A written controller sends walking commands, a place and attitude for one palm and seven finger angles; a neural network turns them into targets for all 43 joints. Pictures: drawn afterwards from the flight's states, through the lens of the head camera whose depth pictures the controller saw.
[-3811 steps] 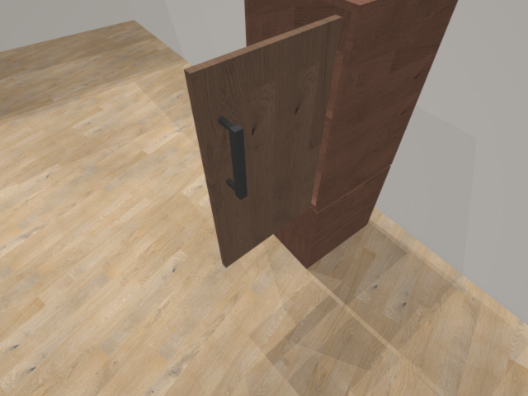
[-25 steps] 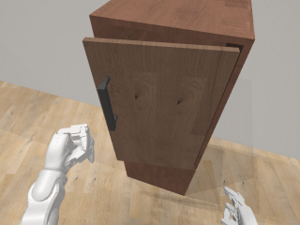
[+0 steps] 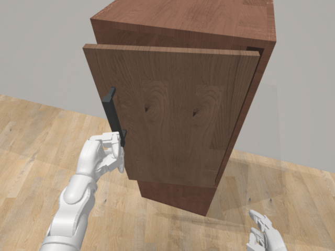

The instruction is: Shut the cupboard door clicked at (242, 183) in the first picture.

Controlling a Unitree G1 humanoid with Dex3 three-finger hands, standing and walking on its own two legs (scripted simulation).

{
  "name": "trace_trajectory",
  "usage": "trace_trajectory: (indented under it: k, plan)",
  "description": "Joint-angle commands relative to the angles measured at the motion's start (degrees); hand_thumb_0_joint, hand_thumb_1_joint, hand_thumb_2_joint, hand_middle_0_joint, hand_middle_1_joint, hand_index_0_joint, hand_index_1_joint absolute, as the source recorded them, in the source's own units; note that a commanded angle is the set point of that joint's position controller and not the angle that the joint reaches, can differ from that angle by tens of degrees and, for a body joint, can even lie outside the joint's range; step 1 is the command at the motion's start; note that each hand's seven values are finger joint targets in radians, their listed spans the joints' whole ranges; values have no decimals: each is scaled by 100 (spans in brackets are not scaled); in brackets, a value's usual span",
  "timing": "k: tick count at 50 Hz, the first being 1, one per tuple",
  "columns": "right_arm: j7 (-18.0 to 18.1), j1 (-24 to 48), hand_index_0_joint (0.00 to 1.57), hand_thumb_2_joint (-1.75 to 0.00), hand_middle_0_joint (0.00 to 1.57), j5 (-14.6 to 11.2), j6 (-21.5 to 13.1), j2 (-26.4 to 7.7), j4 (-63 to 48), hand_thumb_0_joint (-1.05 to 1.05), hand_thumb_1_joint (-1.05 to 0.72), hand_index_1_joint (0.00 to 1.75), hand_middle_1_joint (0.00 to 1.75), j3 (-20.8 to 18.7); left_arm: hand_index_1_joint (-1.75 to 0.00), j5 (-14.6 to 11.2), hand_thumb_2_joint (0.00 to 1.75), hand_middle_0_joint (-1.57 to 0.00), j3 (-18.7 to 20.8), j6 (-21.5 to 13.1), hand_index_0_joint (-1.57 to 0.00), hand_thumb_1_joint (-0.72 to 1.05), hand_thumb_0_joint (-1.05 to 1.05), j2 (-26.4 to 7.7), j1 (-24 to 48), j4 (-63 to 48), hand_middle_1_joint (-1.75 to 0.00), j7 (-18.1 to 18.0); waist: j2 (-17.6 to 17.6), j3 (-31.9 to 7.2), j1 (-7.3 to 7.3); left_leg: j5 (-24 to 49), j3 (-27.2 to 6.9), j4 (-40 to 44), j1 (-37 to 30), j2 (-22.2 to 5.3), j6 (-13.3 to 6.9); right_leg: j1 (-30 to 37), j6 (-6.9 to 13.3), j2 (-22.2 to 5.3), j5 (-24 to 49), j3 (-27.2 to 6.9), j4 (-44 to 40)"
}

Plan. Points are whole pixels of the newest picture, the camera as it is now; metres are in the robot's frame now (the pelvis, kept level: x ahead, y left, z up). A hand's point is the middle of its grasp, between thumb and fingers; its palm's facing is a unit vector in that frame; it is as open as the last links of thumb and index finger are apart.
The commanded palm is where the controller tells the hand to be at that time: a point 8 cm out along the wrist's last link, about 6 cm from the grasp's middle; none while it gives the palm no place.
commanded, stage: bring the fist close to the handle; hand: left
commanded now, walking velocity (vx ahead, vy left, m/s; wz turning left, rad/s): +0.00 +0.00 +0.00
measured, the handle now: (117, 119) +0.42 +0.15 +0.09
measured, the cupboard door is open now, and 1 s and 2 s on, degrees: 11 7 0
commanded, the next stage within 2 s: push the door shut along its arc in 0.34 s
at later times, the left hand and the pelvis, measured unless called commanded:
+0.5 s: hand (117, 157) +0.30 +0.13 +0.09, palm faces -0.06 -1.00 -0.03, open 3.1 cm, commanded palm +0.29 +0.18 +0.09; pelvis -0.01 -0.01 +0.00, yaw +0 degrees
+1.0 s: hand (122, 133) +0.37 +0.13 +0.10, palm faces -0.19 -0.98 -0.04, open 3.1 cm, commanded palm +0.36 +0.18 +0.09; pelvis -0.02 +0.00 +0.00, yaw +0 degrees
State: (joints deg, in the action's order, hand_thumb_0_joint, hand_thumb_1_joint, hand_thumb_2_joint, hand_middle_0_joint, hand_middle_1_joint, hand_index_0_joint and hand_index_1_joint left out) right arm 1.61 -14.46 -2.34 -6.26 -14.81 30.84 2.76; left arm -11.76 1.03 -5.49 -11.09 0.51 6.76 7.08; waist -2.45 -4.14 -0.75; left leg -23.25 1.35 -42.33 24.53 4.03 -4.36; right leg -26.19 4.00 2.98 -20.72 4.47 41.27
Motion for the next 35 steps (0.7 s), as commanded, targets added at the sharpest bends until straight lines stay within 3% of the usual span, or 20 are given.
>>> trace_trajectory:
  k: [1,3,4,5,8,9,13,14,15,16,17,18,19,23,24,26,31,32,33,35]
  plan:
    - [33,434,20,-90,20,17,-289,-599,-842,0,-90,30,30,-268,-150,-27,90,-130,681,-704,-130,90,0,-772,1532,-1421,-150,-278,441,-1341,57,1826,-403,525,-368,-350,295,953,-218,-317,1857,-505,-465]
    - [1,452,20,-90,20,1,-228,-589,-795,0,-90,30,30,-250,-150,33,90,-130,559,-705,-130,90,0,-657,1619,-1148,-150,-296,270,-1108,16,1610,-377,552,-271,-332,301,803,-216,-322,1652,-522,-506]
    - [9,414,20,-90,20,-1,-187,-624,-759,0,-90,30,30,-276,-150,52,90,-130,806,-656,-130,90,0,-900,1520,-900,-150,-314,473,-1084,47,1543,-372,541,-178,-333,285,865,-221,-326,1601,-558,-544]
    - [-2,463,20,-90,20,-16,-152,-615,-782,0,-90,30,30,-266,-150,78,90,-130,694,-628,-130,90,0,-804,1524,-833,-150,-269,314,-1008,40,1522,-337,570,-155,-318,288,874,-216,-346,1603,-593,-580]
    - [-22,455,20,-90,20,-40,-133,-608,-865,0,-90,30,30,-284,-150,51,90,-130,408,-560,-130,90,0,-557,1514,-1012,-150,-125,-1,-1232,49,1619,-375,589,-402,-322,315,853,-188,-321,1661,-523,-543]
    - [-10,449,20,-90,20,-43,-127,-637,-896,0,-90,30,30,-295,-150,27,90,-130,477,-539,-130,90,0,-633,1358,-991,-150,-84,28,-1278,76,1755,-376,562,-425,-333,303,928,-184,-313,1789,-528,-545]
    - [20,449,20,-90,20,-49,-168,-618,-900,0,-90,30,30,-289,-150,-97,90,-130,278,-637,-130,90,0,-461,1671,-1299,-150,19,276,-1308,-41,1752,-418,565,-495,-346,282,899,-218,-293,1852,-498,-560]
    - [39,423,20,-90,20,-35,-179,-656,-878,0,-90,30,30,-305,-150,-122,90,-130,500,-677,-130,90,0,-682,1637,-1295,-150,-24,429,-1317,-16,1758,-418,547,-453,-351,271,986,-222,-297,1862,-531,-582]
    - [34,469,20,-90,20,-38,-176,-640,-875,0,-90,30,30,-291,-150,-111,90,-130,522,-692,-130,90,0,-663,1508,-1214,-150,-50,360,-1228,20,1650,-404,581,-383,-342,273,944,-219,-307,1749,-539,-602]
    - [35,471,20,-90,20,-34,-173,-624,-854,0,-90,30,30,-270,-150,-104,90,-130,405,-708,-130,90,0,-549,1664,-1161,-150,-75,476,-1099,-47,1557,-414,595,-350,-333,261,867,-232,-310,1667,-528,-624]
    - [37,456,20,-90,20,-41,-170,-636,-816,0,-90,30,30,-285,-150,-79,90,-130,520,-720,-130,90,0,-650,1683,-1044,-150,-117,533,-985,-38,1476,-418,610,-299,-339,269,805,-226,-304,1561,-527,-641]
    - [25,471,20,-90,20,-27,-165,-631,-810,0,-90,30,30,-280,-150,-58,90,-130,446,-723,-130,90,0,-571,1708,-1025,-150,-127,474,-1004,-35,1432,-402,610,-281,-321,263,814,-233,-315,1520,-550,-642]
    - [29,457,20,-90,20,-29,-144,-663,-800,0,-90,30,30,-302,-150,-21,90,-130,617,-713,-130,90,0,-776,1597,-933,-150,-169,523,-951,1,1461,-407,606,-264,-335,257,833,-220,-319,1525,-560,-657]
    - [-3,506,20,-90,20,-41,-101,-613,-839,0,-90,30,30,-280,-150,61,90,-130,469,-711,-130,90,0,-683,1698,-1031,-150,-142,120,-1165,23,1431,-383,642,-353,-303,280,899,-191,-338,1476,-584,-629]
    - [7,493,20,-90,20,-31,-93,-640,-839,0,-90,30,30,-295,-150,64,90,-130,563,-710,-130,90,0,-812,1710,-1002,-150,-132,185,-1202,25,1505,-382,608,-376,-313,264,934,-199,-338,1562,-591,-628]
    - [18,495,20,-90,20,-54,-93,-629,-799,0,-90,30,30,-264,-150,54,90,-130,378,-743,-130,90,0,-732,2179,-976,-150,-46,79,-1099,-108,1415,-402,604,-412,-319,258,766,-203,-325,1483,-582,-648]
    - [102,478,20,-90,20,-82,-64,-701,-629,0,-90,30,30,-241,-150,-74,90,-130,533,-779,-130,90,0,-963,3088,-182,-150,168,439,-865,-261,896,-423,598,-140,-297,226,636,-239,-350,877,-695,-827]
    - [106,481,20,-90,20,-86,-66,-693,-602,0,-90,30,30,-231,-150,-111,90,-130,476,-772,-130,90,0,-874,3265,-3,-150,229,363,-860,-254,824,-426,610,-109,-281,232,615,-234,-361,780,-708,-837]
    - [115,456,20,-90,20,-93,-54,-721,-575,0,-90,30,30,-247,-150,-125,90,-130,620,-775,-130,90,0,-1043,3366,162,-150,259,471,-941,-240,794,-453,613,-98,-286,237,640,-230,-355,720,-703,-826]
    - [118,427,20,-90,20,-99,-23,-737,-572,0,-90,30,30,-243,-150,-139,90,-130,597,-744,-130,90,0,-1042,3454,484,-150,360,370,-1102,-204,874,-435,599,-117,-271,230,706,-220,-375,825,-714,-788]
